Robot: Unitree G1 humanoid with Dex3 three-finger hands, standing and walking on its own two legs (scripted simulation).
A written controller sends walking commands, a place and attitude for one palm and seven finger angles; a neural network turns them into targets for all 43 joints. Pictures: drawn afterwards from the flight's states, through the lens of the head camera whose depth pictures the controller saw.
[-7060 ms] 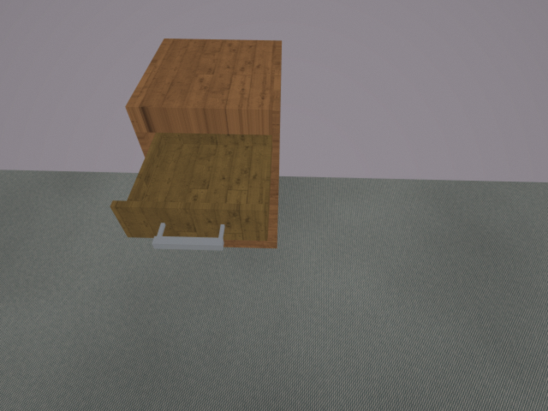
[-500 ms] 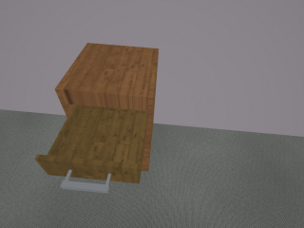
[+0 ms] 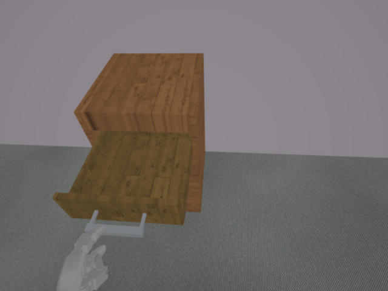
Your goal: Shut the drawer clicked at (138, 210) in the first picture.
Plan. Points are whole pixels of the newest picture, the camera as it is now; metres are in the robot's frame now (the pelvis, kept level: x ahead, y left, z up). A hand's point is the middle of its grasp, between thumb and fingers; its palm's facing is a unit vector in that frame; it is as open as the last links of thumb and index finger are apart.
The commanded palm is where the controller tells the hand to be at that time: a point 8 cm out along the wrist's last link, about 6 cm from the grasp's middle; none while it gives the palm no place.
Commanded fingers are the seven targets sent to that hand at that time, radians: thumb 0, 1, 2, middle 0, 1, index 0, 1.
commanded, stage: raise the hand and make a fist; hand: left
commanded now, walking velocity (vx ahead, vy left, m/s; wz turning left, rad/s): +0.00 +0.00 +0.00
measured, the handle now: (117, 222) +0.36 +0.25 -0.20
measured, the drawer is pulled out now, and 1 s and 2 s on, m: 0.29 0.29 0.29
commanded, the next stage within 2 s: bring the fist close to the handle in 1.68 s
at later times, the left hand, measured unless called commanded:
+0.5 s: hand (113, 287) +0.17 +0.18 -0.07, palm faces -0.08 -0.99 -0.12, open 4.4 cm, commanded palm +0.15 +0.25 -0.08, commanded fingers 0.00 0.90 0.90 -0.94 -1.10 -0.94 -1.10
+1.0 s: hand (98, 290) +0.17 +0.22 -0.10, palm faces -0.11 -0.99 -0.02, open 3.1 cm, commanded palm +0.15 +0.28 -0.09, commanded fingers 0.00 0.90 0.90 -1.40 -1.60 -1.40 -1.60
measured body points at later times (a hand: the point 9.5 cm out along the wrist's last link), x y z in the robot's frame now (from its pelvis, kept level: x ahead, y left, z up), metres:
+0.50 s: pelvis -0.04 -0.06 -0.12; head +0.05 -0.05 +0.32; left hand +0.16 +0.23 -0.07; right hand +0.20 -0.26 -0.19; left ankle +0.01 +0.06 -0.72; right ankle -0.01 -0.10 -0.72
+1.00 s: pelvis -0.05 +0.00 -0.12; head +0.05 +0.03 +0.32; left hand +0.17 +0.28 -0.10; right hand +0.13 -0.28 -0.18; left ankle +0.01 +0.06 -0.72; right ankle -0.01 -0.10 -0.72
